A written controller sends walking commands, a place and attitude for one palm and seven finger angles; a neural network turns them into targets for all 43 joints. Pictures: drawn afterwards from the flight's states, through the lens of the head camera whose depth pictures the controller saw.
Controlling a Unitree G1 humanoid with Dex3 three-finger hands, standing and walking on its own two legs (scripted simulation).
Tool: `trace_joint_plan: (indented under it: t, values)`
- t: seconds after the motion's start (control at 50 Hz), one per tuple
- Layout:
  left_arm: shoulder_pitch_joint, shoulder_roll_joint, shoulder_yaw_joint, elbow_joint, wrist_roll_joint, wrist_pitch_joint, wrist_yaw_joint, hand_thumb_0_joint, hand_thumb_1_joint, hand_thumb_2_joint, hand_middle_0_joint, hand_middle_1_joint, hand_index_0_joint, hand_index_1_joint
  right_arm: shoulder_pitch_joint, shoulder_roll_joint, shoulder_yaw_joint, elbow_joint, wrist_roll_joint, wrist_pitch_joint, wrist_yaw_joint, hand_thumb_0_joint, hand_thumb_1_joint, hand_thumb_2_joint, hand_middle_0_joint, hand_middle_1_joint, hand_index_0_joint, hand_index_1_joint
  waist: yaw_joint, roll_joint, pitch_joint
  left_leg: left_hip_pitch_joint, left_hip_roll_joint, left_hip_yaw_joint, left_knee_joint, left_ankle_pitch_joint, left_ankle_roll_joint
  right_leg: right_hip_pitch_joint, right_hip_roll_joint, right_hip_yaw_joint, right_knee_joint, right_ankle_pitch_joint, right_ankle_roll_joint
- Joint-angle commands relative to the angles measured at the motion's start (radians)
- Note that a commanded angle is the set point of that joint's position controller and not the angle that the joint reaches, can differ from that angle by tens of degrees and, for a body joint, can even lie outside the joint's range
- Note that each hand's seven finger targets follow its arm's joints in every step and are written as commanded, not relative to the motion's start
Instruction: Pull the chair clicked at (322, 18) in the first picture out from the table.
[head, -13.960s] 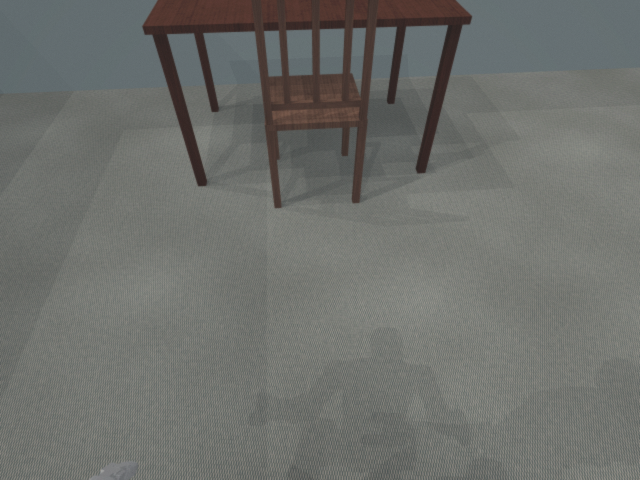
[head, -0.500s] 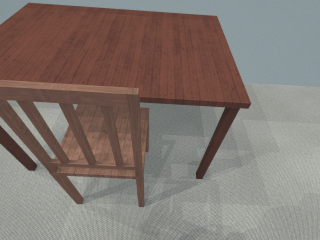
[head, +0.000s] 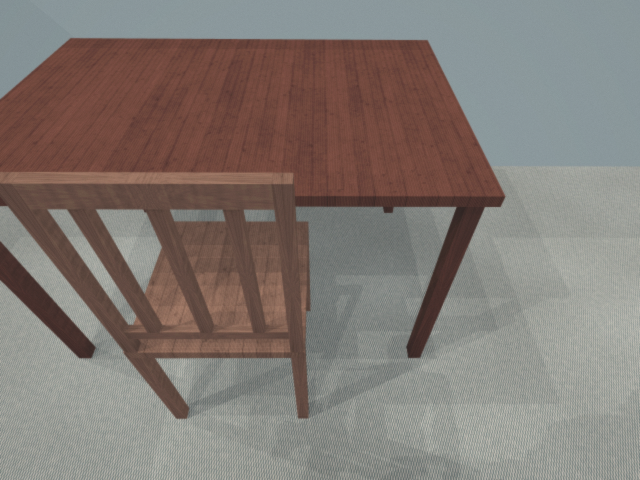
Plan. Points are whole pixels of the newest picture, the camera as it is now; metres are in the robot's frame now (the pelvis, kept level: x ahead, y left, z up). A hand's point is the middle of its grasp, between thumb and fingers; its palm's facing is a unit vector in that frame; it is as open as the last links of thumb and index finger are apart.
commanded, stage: come to a stop and stand still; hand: left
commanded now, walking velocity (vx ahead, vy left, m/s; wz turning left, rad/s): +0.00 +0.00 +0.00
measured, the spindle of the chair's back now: (186, 277) +0.45 +0.26 -0.07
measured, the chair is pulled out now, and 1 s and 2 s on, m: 0.00 0.00 0.00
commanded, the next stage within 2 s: look again from close up in 0.78 s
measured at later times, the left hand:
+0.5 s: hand out of the picture +0.01 +0.18 -0.18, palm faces +0.00 -0.99 -0.16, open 7.4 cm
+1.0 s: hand out of the picture +0.04 +0.20 -0.18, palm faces -0.02 -0.98 -0.18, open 7.4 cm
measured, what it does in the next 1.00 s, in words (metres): stands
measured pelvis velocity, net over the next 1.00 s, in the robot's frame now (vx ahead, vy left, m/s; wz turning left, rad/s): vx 0.04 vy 0.03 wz -0.01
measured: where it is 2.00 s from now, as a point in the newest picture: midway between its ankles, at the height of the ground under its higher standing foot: outside the picture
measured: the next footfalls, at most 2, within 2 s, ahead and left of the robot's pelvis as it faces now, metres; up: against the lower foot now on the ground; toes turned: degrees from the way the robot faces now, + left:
none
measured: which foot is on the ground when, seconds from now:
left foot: down 0.00-1.00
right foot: down 0.00-1.00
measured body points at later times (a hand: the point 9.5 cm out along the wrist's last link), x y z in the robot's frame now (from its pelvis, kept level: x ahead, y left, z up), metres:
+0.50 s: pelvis +0.02 +0.01 +0.01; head +0.04 +0.03 +0.46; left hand +0.01 +0.23 -0.16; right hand +0.04 -0.22 -0.14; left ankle +0.04 +0.06 -0.73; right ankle -0.01 -0.12 -0.73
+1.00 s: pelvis +0.04 +0.03 +0.01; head +0.05 +0.05 +0.46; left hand +0.04 +0.25 -0.16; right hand +0.04 -0.20 -0.14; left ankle +0.04 +0.06 -0.73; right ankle -0.01 -0.12 -0.73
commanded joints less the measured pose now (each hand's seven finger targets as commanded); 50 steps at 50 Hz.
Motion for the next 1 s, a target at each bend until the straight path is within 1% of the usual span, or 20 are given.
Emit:
trace_joint_plan:
  t: [0.0,0.02,0.1,0.12,0.2,0.22,0.28,0.38,0.44,0.56,0.66,0.68,0.72,0.78,0.8,0.82,0.88,0.9,0.92,0.98]
  values:
    - [0.063,0.1,0.02,-0.035,-0.003,-0.01,-0.004,0.0,0.9,0.9,-0.2,-0.3,-0.2,-0.3,-0.003,-0.125,-0.018,-0.057,0.003,-0.03,-0.009,0.0,-0.9,-0.9,0.2,0.3,0.2,0.3,0.022,-0.018,0.06,-0.066,0.178,-0.28,-0.259,-0.249,-0.015,-0.024,-0.048,0.093,-0.096,-0.081,-0.045]
    - [0.061,0.101,0.02,-0.033,-0.002,-0.009,-0.005,0.0,0.9,0.9,-0.2,-0.3,-0.2,-0.3,-0.001,-0.121,-0.018,-0.05,0.003,-0.032,-0.009,0.0,-0.9,-0.9,0.2,0.3,0.2,0.3,0.024,-0.001,0.053,-0.06,0.18,-0.286,-0.267,-0.236,-0.013,-0.018,-0.047,0.084,-0.091,-0.065,-0.044]
    - [0.067,0.097,0.015,-0.009,-0.003,-0.014,-0.008,0.0,0.9,0.9,-0.2,-0.3,-0.2,-0.3,0.01,-0.118,-0.014,-0.023,0.008,-0.04,-0.012,0.0,-0.9,-0.9,0.2,0.3,0.2,0.3,0.02,-0.006,0.015,-0.015,0.177,-0.268,-0.254,-0.171,-0.018,-0.003,-0.06,0.094,-0.114,-0.024,-0.042]
    - [0.066,0.1,0.015,-0.005,-0.003,-0.015,-0.009,0.0,0.9,0.9,-0.2,-0.3,-0.2,-0.3,0.012,-0.113,-0.013,-0.015,0.009,-0.042,-0.013,0.0,-0.9,-0.9,0.2,0.3,0.2,0.3,0.021,-0.007,0.004,0.005,0.177,-0.266,-0.245,-0.125,-0.017,0.0,-0.061,0.09,-0.116,-0.005,-0.041]
    - [0.077,0.086,0.008,0.032,-0.006,-0.018,-0.008,0.0,0.9,0.9,-0.2,-0.3,-0.2,-0.3,0.022,-0.107,-0.011,0.015,0.013,-0.046,-0.017,0.0,-0.9,-0.9,0.2,0.3,0.2,0.3,0.015,0.003,0.003,0.046,0.178,-0.247,-0.237,-0.078,-0.022,-0.009,-0.07,0.091,-0.134,0.017,-0.033]
    - [0.077,0.086,0.008,0.037,-0.004,-0.019,-0.007,0.0,0.9,0.9,-0.2,-0.3,-0.2,-0.3,0.025,-0.1,-0.011,0.022,0.014,-0.046,-0.018,0.0,-0.9,-0.9,0.2,0.3,0.2,0.3,0.014,-0.018,0.013,0.048,0.179,-0.244,-0.233,-0.059,-0.02,-0.007,-0.069,0.089,-0.142,0.028,-0.033]
    - [0.087,0.078,0.004,0.065,-0.005,-0.021,-0.006,0.0,0.9,0.9,-0.2,-0.3,-0.2,-0.3,0.027,-0.099,-0.009,0.042,0.016,-0.05,-0.02,0.0,-0.9,-0.9,0.2,0.3,0.2,0.3,0.014,-0.009,0.014,0.067,0.175,-0.233,-0.227,-0.01,-0.023,-0.004,-0.077,0.094,-0.151,0.053,-0.029]
    - [0.1,0.071,-0.001,0.1,-0.006,-0.024,-0.004,0.0,0.9,0.9,-0.2,-0.3,-0.2,-0.3,0.028,-0.091,-0.006,0.072,0.018,-0.054,-0.025,0.0,-0.9,-0.9,0.2,0.3,0.2,0.3,0.011,-0.02,0.016,0.101,0.171,-0.208,-0.206,0.077,-0.026,0.002,-0.086,0.094,-0.165,0.089,-0.022]
    - [0.1,0.069,-0.002,0.114,-0.005,-0.026,-0.002,0.0,0.9,0.9,-0.2,-0.3,-0.2,-0.3,0.025,-0.088,-0.004,0.083,0.019,-0.055,-0.027,0.0,-0.9,-0.9,0.2,0.3,0.2,0.3,0.01,-0.042,0.022,0.114,0.166,-0.193,-0.185,0.142,-0.026,0.009,-0.091,0.099,-0.17,0.125,-0.02]
    - [0.104,0.068,-0.001,0.132,-0.006,-0.023,0.001,0.0,0.9,0.9,-0.2,-0.3,-0.2,-0.3,0.022,-0.087,-0.003,0.099,0.019,-0.058,-0.033,0.0,-0.9,-0.9,0.2,0.3,0.2,0.3,0.01,-0.024,0.012,0.148,0.169,-0.189,-0.177,0.244,-0.029,0.021,-0.09,0.092,-0.161,0.147,-0.015]
    - [0.101,0.067,0.001,0.139,-0.006,-0.019,0.001,0.0,0.9,0.9,-0.2,-0.3,-0.2,-0.3,0.014,-0.088,-0.001,0.109,0.018,-0.058,-0.036,0.0,-0.9,-0.9,0.2,0.3,0.2,0.3,0.015,-0.023,0.032,0.148,0.172,-0.192,-0.185,0.257,-0.029,0.02,-0.091,0.087,-0.163,0.136,-0.012]
    - [0.104,0.067,0.0,0.14,-0.007,-0.019,0.001,0.0,0.9,0.9,-0.2,-0.3,-0.2,-0.3,0.016,-0.088,-0.002,0.11,0.018,-0.058,-0.035,0.0,-0.9,-0.9,0.2,0.3,0.2,0.3,0.015,-0.017,0.025,0.156,0.172,-0.191,-0.185,0.26,-0.03,0.021,-0.092,0.087,-0.162,0.137,-0.012]
    - [0.1,0.07,0.002,0.139,-0.007,-0.018,0.001,0.0,0.9,0.9,-0.2,-0.3,-0.2,-0.3,0.016,-0.087,-0.002,0.113,0.018,-0.058,-0.036,0.0,-0.9,-0.9,0.2,0.3,0.2,0.3,0.017,-0.034,0.032,0.154,0.175,-0.192,-0.186,0.268,-0.027,0.024,-0.091,0.086,-0.163,0.139,-0.012]
    - [0.092,0.07,0.002,0.139,-0.008,-0.016,0.002,0.0,0.9,0.9,-0.2,-0.3,-0.2,-0.3,0.021,-0.092,-0.002,0.117,0.017,-0.059,-0.037,0.0,-0.9,-0.9,0.2,0.3,0.2,0.3,0.013,-0.027,0.026,0.164,0.176,-0.197,-0.192,0.278,-0.032,0.026,-0.09,0.083,-0.156,0.131,-0.011]
    - [0.092,0.07,0.003,0.139,-0.008,-0.015,0.002,0.0,0.9,0.9,-0.2,-0.3,-0.2,-0.3,0.02,-0.092,-0.003,0.119,0.017,-0.058,-0.037,0.0,-0.9,-0.9,0.2,0.3,0.2,0.3,0.014,-0.019,0.025,0.164,0.177,-0.197,-0.196,0.267,-0.032,0.024,-0.09,0.083,-0.158,0.121,-0.011]
    - [0.093,0.07,0.003,0.139,-0.007,-0.016,0.002,0.0,0.9,0.9,-0.2,-0.3,-0.2,-0.3,0.018,-0.088,-0.003,0.119,0.018,-0.059,-0.038,0.0,-0.9,-0.9,0.2,0.3,0.2,0.3,0.018,-0.03,0.036,0.158,0.176,-0.197,-0.194,0.274,-0.028,0.025,-0.09,0.086,-0.162,0.129,-0.011]
    - [0.086,0.071,0.005,0.139,-0.008,-0.012,0.001,0.0,0.9,0.9,-0.2,-0.3,-0.2,-0.3,0.025,-0.093,-0.003,0.123,0.016,-0.058,-0.038,0.0,-0.9,-0.9,0.2,0.3,0.2,0.3,0.013,-0.021,0.043,0.157,0.179,-0.207,-0.214,0.236,-0.035,0.018,-0.088,0.081,-0.156,0.101,-0.012]
    - [0.087,0.07,0.005,0.14,-0.008,-0.011,0.001,0.0,0.9,0.9,-0.2,-0.3,-0.2,-0.3,0.028,-0.095,-0.003,0.123,0.016,-0.058,-0.039,0.0,-0.9,-0.9,0.2,0.3,0.2,0.3,0.012,-0.009,0.033,0.17,0.183,-0.214,-0.22,0.242,-0.038,0.013,-0.086,0.08,-0.15,0.096,-0.011]
    - [0.086,0.073,0.005,0.137,-0.007,-0.012,0.001,0.0,0.9,0.9,-0.2,-0.3,-0.2,-0.3,0.03,-0.09,-0.004,0.125,0.018,-0.059,-0.039,0.0,-0.9,-0.9,0.2,0.3,0.2,0.3,0.016,-0.014,0.039,0.165,0.184,-0.214,-0.216,0.251,-0.032,0.018,-0.087,0.079,-0.156,0.096,-0.01]
    - [0.089,0.069,0.007,0.141,-0.008,-0.009,0.001,0.0,0.9,0.9,-0.2,-0.3,-0.2,-0.3,0.038,-0.091,-0.005,0.129,0.016,-0.058,-0.041,0.0,-0.9,-0.9,0.2,0.3,0.2,0.3,0.014,-0.007,0.03,0.176,0.19,-0.225,-0.232,0.226,-0.039,0.012,-0.085,0.077,-0.148,0.081,-0.01]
